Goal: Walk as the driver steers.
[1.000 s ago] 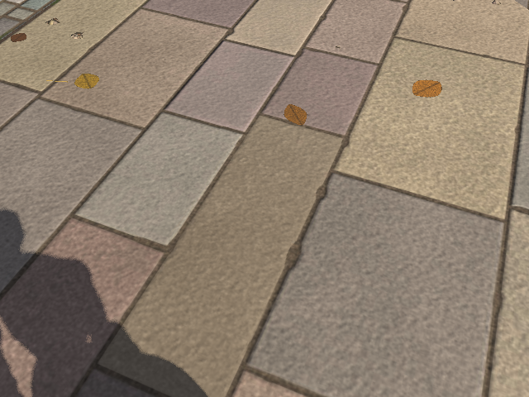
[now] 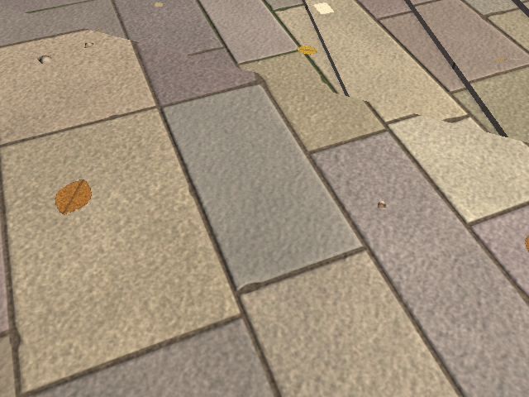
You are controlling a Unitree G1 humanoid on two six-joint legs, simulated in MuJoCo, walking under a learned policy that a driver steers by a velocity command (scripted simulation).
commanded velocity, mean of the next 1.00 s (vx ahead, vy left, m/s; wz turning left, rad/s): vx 1.00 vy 0.00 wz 0.74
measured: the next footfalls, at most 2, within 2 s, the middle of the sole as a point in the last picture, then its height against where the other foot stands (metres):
right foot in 0.24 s outside the picture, level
left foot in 0.68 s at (203, 302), level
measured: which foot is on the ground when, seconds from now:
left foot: down 0.00-0.24, up 0.26-0.66, down 0.68-1.00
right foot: up 0.00-0.22, down 0.24-0.68, up 0.70-1.00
